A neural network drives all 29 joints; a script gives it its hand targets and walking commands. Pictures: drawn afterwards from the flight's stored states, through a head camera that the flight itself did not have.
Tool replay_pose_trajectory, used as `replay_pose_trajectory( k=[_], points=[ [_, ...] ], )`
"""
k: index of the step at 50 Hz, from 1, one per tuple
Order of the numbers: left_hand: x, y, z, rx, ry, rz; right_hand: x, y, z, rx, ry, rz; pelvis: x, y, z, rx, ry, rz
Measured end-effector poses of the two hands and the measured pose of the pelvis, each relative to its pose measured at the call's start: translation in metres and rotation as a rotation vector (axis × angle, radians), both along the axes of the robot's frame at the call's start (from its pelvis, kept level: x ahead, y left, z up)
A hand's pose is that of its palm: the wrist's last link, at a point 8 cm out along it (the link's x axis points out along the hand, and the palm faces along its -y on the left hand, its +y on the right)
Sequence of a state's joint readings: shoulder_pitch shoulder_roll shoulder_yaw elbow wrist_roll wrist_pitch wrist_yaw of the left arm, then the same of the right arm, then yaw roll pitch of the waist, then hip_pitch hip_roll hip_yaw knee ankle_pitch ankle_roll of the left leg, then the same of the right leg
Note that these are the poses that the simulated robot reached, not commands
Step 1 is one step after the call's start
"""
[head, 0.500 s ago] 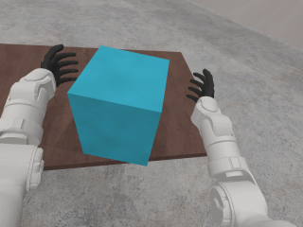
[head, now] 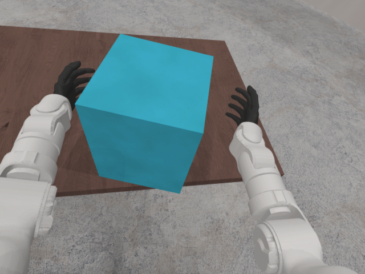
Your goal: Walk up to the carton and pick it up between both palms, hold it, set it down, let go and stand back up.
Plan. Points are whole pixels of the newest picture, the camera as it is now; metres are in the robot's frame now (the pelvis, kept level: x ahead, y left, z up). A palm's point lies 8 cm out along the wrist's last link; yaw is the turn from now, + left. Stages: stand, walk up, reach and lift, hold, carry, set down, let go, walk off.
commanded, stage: reach and lift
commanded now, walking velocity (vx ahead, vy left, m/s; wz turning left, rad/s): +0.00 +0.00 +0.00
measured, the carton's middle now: (152, 120) +0.44 +0.02 +0.07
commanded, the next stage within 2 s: none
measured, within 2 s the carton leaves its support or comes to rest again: neither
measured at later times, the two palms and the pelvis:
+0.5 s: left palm (86, 105) +0.48 +0.16 +0.08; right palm (239, 123) +0.40 -0.17 +0.10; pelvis +0.00 +0.00 +0.00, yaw +0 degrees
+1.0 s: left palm (93, 108) +0.47 +0.15 +0.07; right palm (224, 130) +0.39 -0.14 +0.08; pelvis +0.00 +0.01 +0.00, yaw +0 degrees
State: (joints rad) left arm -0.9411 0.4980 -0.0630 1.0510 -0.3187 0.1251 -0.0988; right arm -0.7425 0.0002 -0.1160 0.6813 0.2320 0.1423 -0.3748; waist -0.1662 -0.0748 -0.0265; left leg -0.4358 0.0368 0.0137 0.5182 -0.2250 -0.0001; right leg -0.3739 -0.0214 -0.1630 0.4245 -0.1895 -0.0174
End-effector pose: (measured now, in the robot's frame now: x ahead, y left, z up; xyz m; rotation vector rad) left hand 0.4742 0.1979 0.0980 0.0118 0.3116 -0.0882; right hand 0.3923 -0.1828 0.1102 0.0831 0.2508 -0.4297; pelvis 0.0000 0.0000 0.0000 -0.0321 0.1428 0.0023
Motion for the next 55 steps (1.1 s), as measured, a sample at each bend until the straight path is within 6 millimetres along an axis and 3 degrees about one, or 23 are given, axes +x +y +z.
replay_pose_trajectory(
  k=[10, 21, 29, 45, 55],
  points=[
    [0.003, -0.014, -0.019, -0.021, -0.004, -0.031, 0.007, 0.002, -0.011, -0.004, -0.012, -0.001, 0.001, 0.003, -0.002, -0.006, 0.059, -0.003],
    [0.003, -0.029, -0.021, -0.022, -0.013, -0.063, 0.007, 0.005, -0.012, 0.001, -0.023, 0.000, 0.000, 0.004, -0.003, -0.008, 0.072, -0.004],
    [0.000, -0.040, -0.022, 0.023, -0.023, -0.100, 0.006, 0.019, -0.012, -0.011, -0.038, 0.025, -0.001, 0.004, -0.003, -0.008, 0.071, -0.004],
    [-0.003, -0.049, -0.028, 0.090, -0.039, -0.133, 0.002, 0.044, -0.024, -0.047, -0.050, 0.049, -0.001, 0.005, -0.003, -0.009, 0.071, -0.003],
    [-0.004, -0.052, -0.029, 0.093, -0.047, -0.139, -0.002, 0.045, -0.029, -0.086, -0.064, 0.035, 0.000, 0.007, -0.003, -0.009, 0.072, -0.002]
  ],
)
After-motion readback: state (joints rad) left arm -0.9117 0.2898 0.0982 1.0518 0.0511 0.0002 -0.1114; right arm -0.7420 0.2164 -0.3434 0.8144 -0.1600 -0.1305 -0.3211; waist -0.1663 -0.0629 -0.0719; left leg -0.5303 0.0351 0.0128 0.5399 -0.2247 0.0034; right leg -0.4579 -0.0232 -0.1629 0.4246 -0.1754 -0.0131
